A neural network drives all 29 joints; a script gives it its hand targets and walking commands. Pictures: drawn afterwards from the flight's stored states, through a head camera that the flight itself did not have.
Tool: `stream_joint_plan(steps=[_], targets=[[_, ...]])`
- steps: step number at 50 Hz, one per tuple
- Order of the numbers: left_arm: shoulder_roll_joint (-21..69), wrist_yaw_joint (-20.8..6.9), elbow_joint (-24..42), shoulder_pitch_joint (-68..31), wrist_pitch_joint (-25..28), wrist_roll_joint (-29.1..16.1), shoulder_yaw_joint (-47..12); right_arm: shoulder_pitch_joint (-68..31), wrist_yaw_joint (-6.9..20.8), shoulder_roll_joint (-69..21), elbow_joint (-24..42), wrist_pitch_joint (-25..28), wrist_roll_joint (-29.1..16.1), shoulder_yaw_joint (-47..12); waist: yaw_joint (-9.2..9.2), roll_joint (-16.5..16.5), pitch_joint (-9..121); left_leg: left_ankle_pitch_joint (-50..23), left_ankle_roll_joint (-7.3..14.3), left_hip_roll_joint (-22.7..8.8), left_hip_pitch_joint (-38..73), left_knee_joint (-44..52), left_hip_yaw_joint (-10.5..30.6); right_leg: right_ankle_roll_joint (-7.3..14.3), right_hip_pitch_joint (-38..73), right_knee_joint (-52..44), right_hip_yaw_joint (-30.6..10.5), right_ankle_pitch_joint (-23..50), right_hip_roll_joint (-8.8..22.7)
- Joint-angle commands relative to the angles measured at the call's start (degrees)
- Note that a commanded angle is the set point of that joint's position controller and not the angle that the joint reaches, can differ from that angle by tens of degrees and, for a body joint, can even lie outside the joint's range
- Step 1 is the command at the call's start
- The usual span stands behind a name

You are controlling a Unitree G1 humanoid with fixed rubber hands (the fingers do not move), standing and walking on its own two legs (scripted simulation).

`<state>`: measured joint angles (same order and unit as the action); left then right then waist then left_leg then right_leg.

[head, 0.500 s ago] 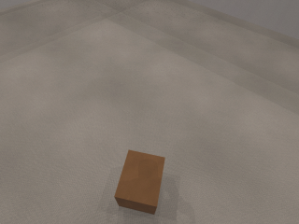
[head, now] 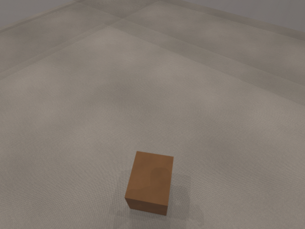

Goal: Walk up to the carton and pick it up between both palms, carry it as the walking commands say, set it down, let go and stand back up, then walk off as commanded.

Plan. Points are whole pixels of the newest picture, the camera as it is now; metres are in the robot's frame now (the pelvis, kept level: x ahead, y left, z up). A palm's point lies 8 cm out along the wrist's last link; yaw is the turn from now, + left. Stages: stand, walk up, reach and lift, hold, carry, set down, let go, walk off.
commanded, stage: walk up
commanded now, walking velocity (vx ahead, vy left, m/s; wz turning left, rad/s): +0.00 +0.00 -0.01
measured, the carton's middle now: (151, 183) +0.46 +0.04 -0.65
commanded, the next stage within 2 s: none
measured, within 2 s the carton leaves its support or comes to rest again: neither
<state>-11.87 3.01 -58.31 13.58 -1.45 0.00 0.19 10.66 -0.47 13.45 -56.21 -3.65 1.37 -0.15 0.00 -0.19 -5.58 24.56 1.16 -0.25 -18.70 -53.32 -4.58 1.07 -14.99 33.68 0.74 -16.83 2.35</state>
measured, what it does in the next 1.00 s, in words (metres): steps on the spot: left foot, then right foot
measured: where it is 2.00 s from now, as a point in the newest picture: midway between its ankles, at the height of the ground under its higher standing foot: outside the picture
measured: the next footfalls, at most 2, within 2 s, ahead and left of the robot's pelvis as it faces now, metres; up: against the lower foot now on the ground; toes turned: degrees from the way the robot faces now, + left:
left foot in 0.08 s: +0.04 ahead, +0.14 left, +0.00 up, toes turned +5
right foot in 0.44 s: +0.01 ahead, -0.11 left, +0.00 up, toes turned +1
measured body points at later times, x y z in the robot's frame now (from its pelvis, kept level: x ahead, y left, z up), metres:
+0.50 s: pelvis -0.01 +0.03 +0.01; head +0.01 +0.02 +0.45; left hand +0.03 +0.28 -0.14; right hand +0.06 -0.23 -0.14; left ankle +0.00 +0.14 -0.73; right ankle -0.03 -0.11 -0.73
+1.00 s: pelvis -0.01 +0.03 +0.01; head +0.02 +0.01 +0.46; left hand +0.01 +0.29 -0.13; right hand +0.04 -0.22 -0.15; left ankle -0.04 +0.17 -0.68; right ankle -0.03 -0.11 -0.73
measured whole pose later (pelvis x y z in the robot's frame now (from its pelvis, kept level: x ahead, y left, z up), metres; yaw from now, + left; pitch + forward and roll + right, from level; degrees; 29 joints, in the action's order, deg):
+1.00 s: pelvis -0.01 +0.03 +0.01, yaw -5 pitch +0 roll +3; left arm -12.0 2.3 -58.9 16.8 -0.9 0.0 2.1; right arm 10.2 0.0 13.5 -54.6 -3.6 1.4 -0.2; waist 0.0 -0.2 -4.4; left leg 18.8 -0.8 -1.5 -20.1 -51.3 -4.7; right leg -0.7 -13.2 29.1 -7.3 -16.1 2.3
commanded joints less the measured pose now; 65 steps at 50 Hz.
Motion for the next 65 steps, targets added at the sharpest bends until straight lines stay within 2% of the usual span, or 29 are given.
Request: stream_joint_plan(steps=[1, 2, 3, 4, 5, 7, 9, 13, 15, 18, 21, 25, 27, 28, 31, 42, 43, 44, 47, 49, 52, 53, 55, 56, 57, 59, 60, 62, 65], targets=[[-7.5, -1.2, 3.3, -4.0, 0.1, 0.6, 2.8, 3.0, 0.1, 0.9, 2.6, 1.3, -0.9, 2.6, -2.25, 12.6, 1.9, -5.1, -1.2, -0.1, 8.9, 24.8, 1.5, 4.3, -5.7, -15.3, -6.1, -2.8, 3.3], [-7.1, -1.3, 3.1, -0.9, 0.0, 0.5, 2.9, 5.1, -0.3, 0.4, 1.7, 1.7, -0.7, 2.7, -1.84, 10.3, 2.4, -10.7, -1.3, 0.5, 10.6, 30.9, 0.5, 3.5, -4.0, -12.2, -5.5, -3.1, 3.1], [-6.1, -1.2, 3.2, 0.2, -0.2, 0.4, 2.7, 7.9, -0.8, 4.8, 0.9, 2.1, 0.0, 3.7, -2.35, -0.3, 4.1, -11.4, -1.7, -3.2, 14.6, 32.5, 4.2, 2.6, -5.4, -7.0, -4.0, -2.4, 1.7], [-3.7, -1.6, 4.4, 1.4, -0.1, 0.0, 2.3, 6.9, -1.1, 7.3, 1.6, 2.3, 0.7, 4.2, -1.09, -11.5, 3.0, -11.7, 0.7, -14.5, 11.4, 38.6, 18.3, -0.1, -8.8, 0.5, -0.9, -6.6, -1.8], [-4.1, -1.7, 4.6, 2.8, -0.5, 0.3, 2.3, 5.3, -1.1, 9.8, 2.5, 2.7, 0.7, 4.1, -0.99, -12.2, 3.7, -3.0, 4.5, -20.5, 7.5, 45.1, 25.5, -1.4, -8.5, 7.9, -2.4, -12.1, -2.1], [-4.6, -1.7, 3.9, 1.8, -1.7, 1.1, 3.0, 1.2, -1.0, 8.6, 2.3, 3.0, 0.6, 3.3, -0.53, -9.0, -2.2, 9.6, 5.6, -18.8, -3.3, 47.9, 19.4, -2.0, -4.9, 13.9, -3.8, -11.1, -0.5], [-5.0, -2.2, 1.2, 5.6, -1.2, 1.0, 2.8, 0.5, -1.5, 6.8, 3.0, 3.7, -0.1, 3.1, 0.83, -6.3, -1.0, -1.1, 4.5, -15.4, 3.3, 44.0, 15.8, -1.8, -6.8, 15.6, -3.4, -6.7, -0.6], [-4.3, -1.6, 2.3, 1.6, 1.0, 0.4, 1.9, 6.3, -1.8, 7.4, -0.1, 5.2, -0.4, 3.2, -1.19, -4.4, 9.6, -48.6, 7.2, -15.5, 22.0, 33.4, 10.8, -2.2, -6.9, 4.9, -0.2, -10.3, -1.6], [-3.8, -1.5, 3.0, 1.7, 1.2, -0.3, 1.8, 8.0, -1.9, 6.4, -0.9, 5.0, -0.7, 3.4, -1.23, -5.3, 12.0, -56.7, 6.6, -16.0, 22.1, 30.3, 9.5, -1.4, -4.8, 1.1, 0.1, -11.1, -1.5], [-2.9, -1.1, 2.6, 3.7, 1.4, -0.3, 1.3, 5.2, -2.0, 4.6, 0.1, 4.2, -1.1, 3.2, -0.38, -9.9, 12.1, -45.1, 4.7, -12.8, 19.7, 29.6, 7.2, -1.1, -0.3, -9.6, 0.3, -0.4, -1.1], [-4.8, -0.9, 0.4, 3.3, 1.2, 0.5, 1.7, 3.2, -1.0, 3.4, 0.0, 3.5, -1.2, 2.7, -1.07, -0.7, 6.9, -19.9, 2.0, -7.4, 11.2, 31.5, 5.9, 0.9, 6.0, -12.2, -3.9, 15.5, 3.2], [-5.7, -1.3, 0.4, 3.2, 1.5, 1.0, 1.3, 2.0, -0.2, 5.1, 1.7, 2.8, -1.0, 3.1, -1.49, 1.2, 2.4, -9.7, 0.6, -6.3, 10.3, 32.6, 7.0, 1.4, -1.9, -15.0, -6.6, 3.5, 4.3], [-5.9, -1.3, 2.2, -0.3, 2.3, 1.0, 1.2, 5.1, -0.4, 3.8, 0.0, 2.6, -0.6, 2.6, -1.60, 6.9, 2.8, -13.7, 0.0, -4.9, 12.5, 30.3, 5.2, 1.6, -1.7, -17.7, -9.3, 5.1, 5.3], [-5.5, -1.5, 1.3, 0.3, 2.4, 0.6, 1.0, 5.8, -0.7, 4.0, -1.1, 2.8, -0.5, 3.0, -2.05, 1.4, 4.7, -15.0, -0.3, -5.0, 14.8, 31.8, 4.9, 1.5, -1.4, -16.9, -8.5, 7.0, 4.9], [-3.7, -1.2, 0.3, 2.7, 2.8, 0.4, 0.2, 5.8, -0.7, 4.2, -1.1, 3.8, -0.6, 3.1, -0.97, -0.4, 5.2, -18.9, 0.5, -6.3, 15.7, 33.1, 6.1, 1.1, 2.0, -14.5, -6.1, 12.4, 3.7], [-7.7, -0.8, -0.6, 2.4, 3.4, 1.3, 3.4, 3.0, -0.6, 5.6, -1.7, 3.7, 0.3, 3.6, -1.12, 2.2, 4.0, -17.0, -1.7, -6.0, 9.6, 26.6, 0.5, 2.4, 0.6, -15.4, -10.5, 15.4, 6.9], [-15.3, -0.3, -0.3, 10.4, 2.5, 2.4, 6.2, -1.1, -0.9, 9.3, 2.4, 1.0, 0.8, 5.2, 3.64, 2.6, 1.0, -1.5, -3.1, 0.1, -6.2, 12.2, -1.9, 7.0, 6.2, -13.7, -28.1, 23.7, 16.7], [-18.0, 1.0, -2.9, 16.3, 1.3, 2.8, 6.2, -1.7, -0.2, 7.6, 4.5, -0.1, 1.6, 5.2, 4.65, 6.5, 0.2, 5.7, -3.6, -1.6, -14.3, -0.7, 3.8, 11.7, 4.7, -18.9, -38.1, 20.1, 25.8], [-14.8, 0.8, 1.2, 5.8, 0.7, 1.7, 5.8, -2.8, 1.0, 8.0, 6.7, -0.6, 0.8, 4.3, 1.40, 2.0, -3.9, -2.6, -3.8, -5.0, -14.6, -6.2, 8.9, 9.4, -2.9, -20.3, -27.2, 7.2, 20.5], [-13.9, -0.2, 6.2, -3.1, 0.9, 1.5, 6.5, 3.3, 1.2, 7.0, 5.2, 0.8, 0.5, 4.1, -1.85, 9.7, 2.6, -3.0, -3.1, -3.8, -4.5, 4.9, 5.6, 4.0, -4.7, -19.5, -17.5, 0.1, 13.5], [-11.9, -1.0, 6.2, -1.9, 0.8, 2.4, 5.1, 1.4, 0.5, 5.0, 3.6, 0.8, -0.3, 2.6, 0.97, 16.3, 3.3, -0.1, -3.1, -1.2, 2.1, 15.7, 2.3, 6.3, -3.0, -16.3, -16.4, 10.5, 9.7], [-11.7, -0.9, 5.0, 3.4, 0.6, 2.6, 5.4, 0.0, 0.0, 4.5, 4.1, 0.8, -0.8, 2.8, 2.37, 10.5, 4.8, 0.0, -3.2, 1.0, 2.9, 21.0, 0.9, 7.1, 0.3, -13.5, -19.5, 19.2, 10.0], [-11.4, -0.8, 4.5, 2.9, 0.7, 1.6, 5.9, 6.5, -1.0, 6.2, 1.6, 2.9, -1.2, 3.3, -0.52, 10.1, 10.8, -13.7, -2.3, -2.6, 14.5, 34.7, 2.1, 2.6, 0.8, -4.5, -11.8, 21.1, 5.1], [-8.1, -0.7, 5.5, 4.9, 0.8, 1.2, 4.9, 10.2, -1.4, 10.6, 2.4, 3.3, -0.5, 3.8, -1.07, 0.1, 14.8, -30.2, 0.2, -11.6, 18.4, 35.2, 8.5, -0.1, -1.6, 5.6, -6.2, 14.2, 1.5], [-4.8, -1.0, 6.8, 2.0, 1.1, 1.1, 4.0, 10.6, -1.6, 13.0, 1.4, 3.8, 0.1, 5.1, -1.58, -11.1, 14.2, -47.6, 4.0, -21.3, 24.0, 34.9, 20.2, -2.9, -14.3, 15.3, -3.1, -14.5, -3.8], [-5.5, -0.2, 6.1, 4.6, -1.3, 1.1, 4.0, 8.1, -1.6, 12.3, 3.6, 3.5, -0.6, 4.5, -0.55, -6.5, 11.2, -48.1, 8.4, -25.7, 16.3, 33.7, 17.2, -3.5, -13.9, 29.2, -5.2, -16.9, -2.7], [-7.0, -0.6, 4.9, 3.6, -1.6, 1.3, 4.2, 6.2, -1.7, 11.3, 4.0, 4.1, -0.7, 4.3, -0.36, -3.1, 9.1, -44.2, 7.5, -23.5, 15.8, 33.7, 15.6, -3.7, -14.3, 29.9, -6.2, -13.5, -1.1], [-5.9, -1.7, 4.8, 3.6, -1.5, 1.4, 3.5, 6.2, -1.9, 8.8, 3.3, 4.8, -1.3, 3.4, 0.90, -6.6, 7.5, -58.1, 2.3, -17.7, 18.0, 30.4, 8.5, -3.6, -14.8, 29.2, -5.2, -8.2, -0.7], [-6.8, -2.1, 4.6, 3.7, -1.9, 0.9, 3.5, 6.7, -1.9, 8.6, 2.1, 5.3, -0.4, 3.5, -0.38, -11.0, 11.3, -62.5, 1.6, -16.0, 23.8, 30.3, 5.0, -4.6, -12.9, 27.1, -2.9, -6.1, -2.6]])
